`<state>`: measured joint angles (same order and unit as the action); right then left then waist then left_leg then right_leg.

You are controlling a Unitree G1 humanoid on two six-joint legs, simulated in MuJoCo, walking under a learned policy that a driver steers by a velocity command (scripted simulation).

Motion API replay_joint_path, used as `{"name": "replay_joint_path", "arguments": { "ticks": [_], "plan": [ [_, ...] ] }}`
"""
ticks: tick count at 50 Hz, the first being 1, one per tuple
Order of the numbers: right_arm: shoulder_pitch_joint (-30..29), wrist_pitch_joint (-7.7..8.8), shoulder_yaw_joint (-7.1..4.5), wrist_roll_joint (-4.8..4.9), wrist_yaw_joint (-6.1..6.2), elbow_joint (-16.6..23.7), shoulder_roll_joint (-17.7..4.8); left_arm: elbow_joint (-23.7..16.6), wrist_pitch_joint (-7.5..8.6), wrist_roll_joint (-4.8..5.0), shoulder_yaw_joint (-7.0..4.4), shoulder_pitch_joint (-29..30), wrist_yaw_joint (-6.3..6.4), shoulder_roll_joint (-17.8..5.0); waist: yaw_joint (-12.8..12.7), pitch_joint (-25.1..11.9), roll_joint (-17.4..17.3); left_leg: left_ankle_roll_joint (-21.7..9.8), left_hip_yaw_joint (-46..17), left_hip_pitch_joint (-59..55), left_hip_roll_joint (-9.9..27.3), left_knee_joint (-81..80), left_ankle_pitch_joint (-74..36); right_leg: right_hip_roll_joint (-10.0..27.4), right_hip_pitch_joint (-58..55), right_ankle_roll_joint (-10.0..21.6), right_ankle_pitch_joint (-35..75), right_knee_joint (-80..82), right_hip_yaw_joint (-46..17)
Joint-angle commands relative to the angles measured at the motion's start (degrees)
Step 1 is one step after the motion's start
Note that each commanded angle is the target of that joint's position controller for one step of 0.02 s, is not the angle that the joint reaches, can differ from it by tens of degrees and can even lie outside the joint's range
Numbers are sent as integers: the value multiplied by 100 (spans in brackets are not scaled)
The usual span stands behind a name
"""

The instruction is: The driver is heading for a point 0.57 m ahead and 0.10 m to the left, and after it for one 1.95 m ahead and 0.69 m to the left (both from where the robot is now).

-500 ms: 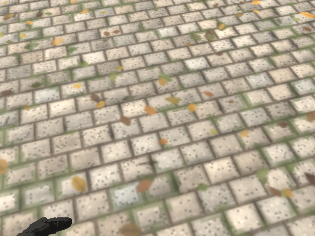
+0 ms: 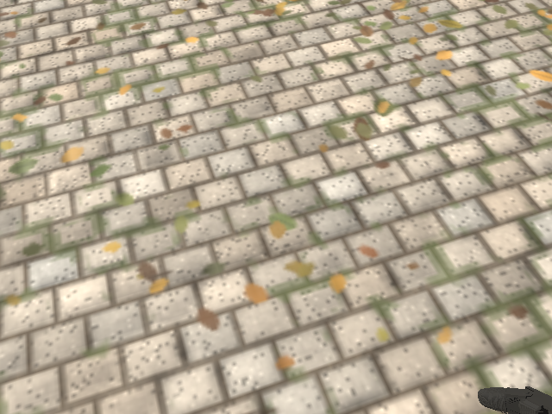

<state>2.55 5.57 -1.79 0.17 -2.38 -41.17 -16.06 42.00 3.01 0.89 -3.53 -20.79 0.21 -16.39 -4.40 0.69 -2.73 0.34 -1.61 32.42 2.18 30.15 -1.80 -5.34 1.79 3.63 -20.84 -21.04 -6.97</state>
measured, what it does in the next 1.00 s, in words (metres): walks ahead: left foot, then right foot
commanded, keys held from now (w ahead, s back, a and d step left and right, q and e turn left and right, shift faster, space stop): w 0.56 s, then w+q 0.44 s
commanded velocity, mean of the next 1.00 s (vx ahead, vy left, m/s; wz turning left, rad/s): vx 0.50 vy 0.00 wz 0.10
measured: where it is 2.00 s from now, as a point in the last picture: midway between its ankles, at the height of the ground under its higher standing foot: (250, 208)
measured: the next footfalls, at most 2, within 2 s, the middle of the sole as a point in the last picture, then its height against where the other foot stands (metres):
left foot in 0.06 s outside the picture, level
right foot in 0.58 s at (370, 409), level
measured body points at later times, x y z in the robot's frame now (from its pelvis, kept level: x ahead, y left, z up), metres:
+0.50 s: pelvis +0.28 +0.02 +0.00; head +0.32 +0.02 +0.45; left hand +0.52 +0.23 -0.08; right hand +0.27 -0.27 -0.12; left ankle +0.17 +0.13 -0.73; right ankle +0.45 -0.13 -0.70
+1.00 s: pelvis +0.56 -0.01 +0.00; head +0.58 +0.00 +0.45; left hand +0.55 +0.28 -0.12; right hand +0.78 -0.22 -0.10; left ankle +0.71 +0.16 -0.69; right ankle +0.46 -0.12 -0.73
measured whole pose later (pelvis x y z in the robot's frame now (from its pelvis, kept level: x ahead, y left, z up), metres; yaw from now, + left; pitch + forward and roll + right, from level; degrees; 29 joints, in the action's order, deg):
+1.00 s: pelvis +0.56 -0.01 +0.00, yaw +10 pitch +1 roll -3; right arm 7.8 1.7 -2.9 1.1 -2.3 -41.8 -15.7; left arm 48.8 4.8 -0.1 -3.8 -17.8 0.2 -15.7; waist -4.0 1.2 -2.5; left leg -1.0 -0.7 38.1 5.5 39.2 -1.5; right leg -1.6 -3.5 0.7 -17.5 -12.7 12.5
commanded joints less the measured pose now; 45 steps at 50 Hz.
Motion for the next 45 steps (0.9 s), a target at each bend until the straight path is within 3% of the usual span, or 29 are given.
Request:
{"name": "replay_joint_path", "arguments": {
  "ticks": [1,2,3,4,5,6,7,8,10,13,15,19,22,24,26,27,28,29,30,31,32,33,34,35,38,41,45],
  "plan": [
    [-149,145,-242,2,-12,449,-733,-149,-25,4,-262,-83,39,-951,267,43,924,-310,167,-468,-132,-253,546,1666,-106,693,3224,-112,-949],
    [472,159,-337,-31,18,278,-888,-168,-44,-12,-222,-5,42,-863,585,-370,839,-477,277,-1378,-224,-359,385,1375,-33,552,4045,-835,-716],
    [1391,172,-418,-94,49,149,-1161,-280,-46,-83,-129,49,51,-678,986,-1195,549,-833,-373,-2928,448,-67,4,1052,688,338,3547,-2198,-430],
    [2113,119,-561,-150,60,-2,-1633,-302,42,1,-13,-729,48,-288,890,-2113,-880,-1781,-2782,-5152,1703,-316,987,153,2812,-178,1249,-4457,85],
    [2301,88,-461,24,9,-121,-1230,-275,120,23,0,-661,28,-453,982,-2163,-1300,-1905,-4255,-5437,2009,-1199,2264,23,3831,-226,-1201,-5190,-301],
    [1956,57,-367,89,39,-80,-928,-358,143,121,-108,-72,0,-844,1032,-1214,-669,-1630,-3635,-4760,1892,-1319,2933,387,4350,-197,-884,-5554,-328],
    [1571,8,-314,31,68,6,-813,-478,156,95,-88,397,-5,-843,929,-669,-181,-1441,-2914,-3933,1671,-1420,2716,692,4316,-165,-396,-5384,-37],
    [1302,-15,-263,-31,64,21,-702,-541,164,1,-93,661,-7,-776,777,-208,17,-1397,-2401,-3153,1431,-1610,2206,879,4185,-165,-55,-4960,94],
    [1087,24,-201,-92,63,42,-556,-458,112,-33,-102,458,-13,-613,485,-94,-231,-1324,-1799,-2451,1105,-1879,1371,1125,3604,-199,344,-4439,132],
    [1186,79,-246,-16,91,-68,-730,-467,63,-70,-44,521,8,-398,420,-68,-219,-1448,-1197,-2275,1030,-2112,342,1210,3644,-357,707,-3837,299],
    [1307,56,-280,3,130,-147,-843,-553,92,-96,-4,873,8,-322,511,-27,-93,-1409,-863,-2373,969,-2179,-121,1243,3758,-438,1327,-3147,356],
    [1657,-26,-288,74,176,-312,-937,-693,179,-53,69,1651,-86,-156,818,94,-82,-1169,-313,-2456,737,-2168,-215,1039,3380,-447,2498,-1688,585],
    [1993,-106,-299,103,187,-474,-995,-839,226,6,71,2137,-183,-184,992,230,-99,-1152,-389,-2855,937,-2046,-123,916,3365,-387,2595,-1174,631],
    [2091,-181,-318,114,206,-554,-1033,-934,254,17,54,2320,-251,-245,972,283,-138,-1096,-473,-3269,1126,-1847,-343,854,3446,-266,2239,-933,619],
    [2048,-244,-352,124,242,-592,-1117,-924,275,5,5,2159,-289,-373,784,172,-229,-987,-494,-3563,1235,-1506,-1001,753,3119,-105,1800,-749,666],
    [1942,-269,-366,132,261,-580,-1176,-834,282,-18,-60,1793,-280,-500,534,-59,-284,-905,-389,-3589,1164,-1067,-1881,602,2538,10,1683,-632,802],
    [1873,-293,-333,126,277,-561,-1107,-597,277,-46,-187,1016,-241,-726,126,-560,-204,-764,-155,-3381,910,-173,-2522,483,1403,189,1830,-497,925],
    [1862,-273,-215,30,284,-431,-844,-401,265,-123,-307,7,-172,-1080,-285,-1379,97,-567,-22,-2300,641,1309,-1531,1244,-418,539,2112,-822,162],
    [2554,-150,8,-16,243,-278,-153,-314,230,-174,-432,-447,-136,-1653,-53,-2216,1534,-149,199,124,-357,3568,1895,2763,-2634,1448,1422,-600,-2421],
    [2368,-42,-74,103,208,-396,-558,-293,196,-88,-314,-585,-127,-1127,-285,-2513,1546,-146,-559,845,-371,4358,3472,2949,-2636,1570,637,47,-3406],
    [1825,5,-204,253,184,-230,-950,-287,191,-72,-214,-215,-102,-889,-273,-1457,1168,-185,-567,1278,-66,4562,3133,2736,-1852,1255,557,190,-2452],
    [1482,6,-201,246,187,-153,-909,-303,189,-84,-158,145,-90,-723,-107,-943,840,-188,-417,1176,215,4312,2625,2471,-1037,1046,772,338,-1700],
    [1324,-38,-217,170,195,-126,-840,-281,207,-105,-103,470,-110,-547,74,-500,697,-145,-367,1004,365,3968,2293,2240,-300,939,1044,588,-1197],
    [1436,-129,-254,143,208,-168,-791,-274,261,-142,-64,696,-124,-404,285,-318,832,-116,-423,658,515,3744,2018,2061,215,841,1271,818,-781],
    [1667,-343,-226,150,230,-235,-473,-131,394,-168,-119,920,-133,-461,543,-87,796,28,-432,330,563,3523,1590,2000,897,879,1866,1297,-29],
    [1312,-372,-240,111,236,-99,-421,46,419,-205,-167,856,-67,-573,506,78,626,107,-524,709,548,2863,767,1942,760,822,2380,1401,601],
    [586,-299,-169,93,88,119,-244,188,365,-160,-200,724,8,-738,234,255,507,7,-92,497,438,1436,-310,1803,552,612,2509,1448,1314]
  ]
}}
Velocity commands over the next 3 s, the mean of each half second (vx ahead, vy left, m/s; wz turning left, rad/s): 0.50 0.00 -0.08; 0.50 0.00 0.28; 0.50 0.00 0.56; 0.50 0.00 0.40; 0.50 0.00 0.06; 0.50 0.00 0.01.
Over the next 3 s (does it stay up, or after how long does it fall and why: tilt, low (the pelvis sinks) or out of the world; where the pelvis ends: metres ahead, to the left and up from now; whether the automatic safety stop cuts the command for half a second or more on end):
stays up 1.51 0.53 0.01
